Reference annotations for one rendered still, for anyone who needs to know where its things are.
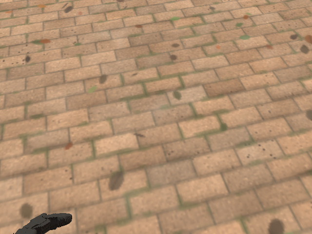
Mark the left robot hand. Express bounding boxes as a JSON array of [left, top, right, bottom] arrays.
[[13, 213, 72, 234]]

